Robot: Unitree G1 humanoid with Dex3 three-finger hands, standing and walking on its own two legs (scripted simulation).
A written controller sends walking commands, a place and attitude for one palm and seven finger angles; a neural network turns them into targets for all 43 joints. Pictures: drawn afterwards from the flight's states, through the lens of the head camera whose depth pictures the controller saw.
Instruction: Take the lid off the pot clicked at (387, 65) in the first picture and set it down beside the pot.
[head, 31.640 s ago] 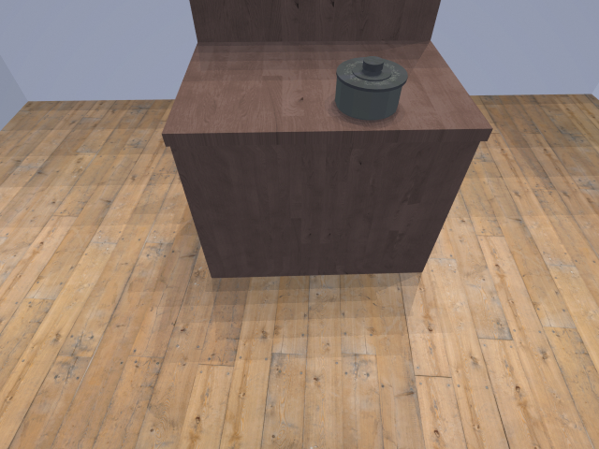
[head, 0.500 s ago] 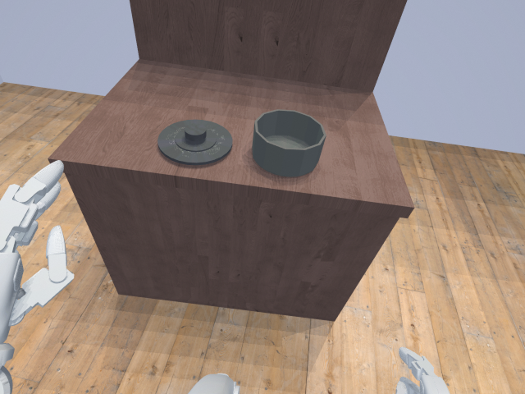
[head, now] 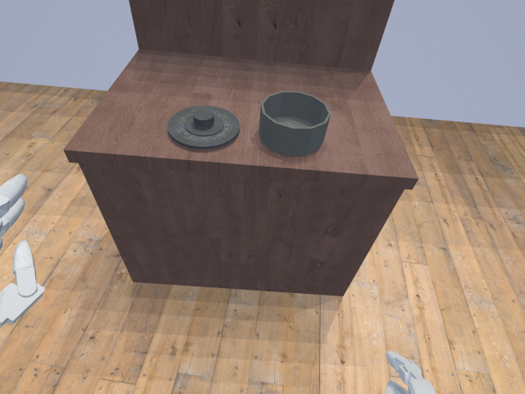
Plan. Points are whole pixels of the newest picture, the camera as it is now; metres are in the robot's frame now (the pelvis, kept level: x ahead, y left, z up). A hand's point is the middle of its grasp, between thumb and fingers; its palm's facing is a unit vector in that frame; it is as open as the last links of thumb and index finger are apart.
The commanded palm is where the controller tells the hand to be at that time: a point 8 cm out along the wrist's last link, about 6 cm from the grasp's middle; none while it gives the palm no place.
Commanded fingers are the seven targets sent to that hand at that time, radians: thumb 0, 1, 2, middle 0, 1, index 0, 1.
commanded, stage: stop stepping back and stand still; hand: left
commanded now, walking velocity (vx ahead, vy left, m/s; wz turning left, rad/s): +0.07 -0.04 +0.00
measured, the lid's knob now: (203, 117) +0.77 +0.18 +0.00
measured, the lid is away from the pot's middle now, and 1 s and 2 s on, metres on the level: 0.24 0.24 0.24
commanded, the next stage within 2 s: let the arm hang, fingers relaxed in 0.90 s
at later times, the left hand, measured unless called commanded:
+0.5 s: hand out of the picture +0.16 +0.20 -0.14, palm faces +0.09 -0.97 -0.22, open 7.4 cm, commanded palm none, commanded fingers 0.00 0.90 0.90 -0.20 -0.30 -0.20 -0.30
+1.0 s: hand out of the picture +0.07 +0.18 -0.16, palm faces +0.06 -0.97 -0.22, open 7.3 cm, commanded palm none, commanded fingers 0.00 0.90 0.90 -0.20 -0.30 -0.20 -0.30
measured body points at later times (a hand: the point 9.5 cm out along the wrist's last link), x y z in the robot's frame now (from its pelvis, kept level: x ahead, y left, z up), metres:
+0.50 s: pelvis +0.04 +0.00 +0.00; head +0.05 +0.02 +0.45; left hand +0.15 +0.25 -0.12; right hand +0.18 -0.24 -0.11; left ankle -0.02 +0.09 -0.72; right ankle +0.02 -0.13 -0.72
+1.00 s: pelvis +0.04 -0.01 +0.01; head +0.07 +0.00 +0.46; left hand +0.06 +0.23 -0.14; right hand +0.04 -0.23 -0.15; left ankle -0.02 +0.09 -0.72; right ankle +0.02 -0.13 -0.72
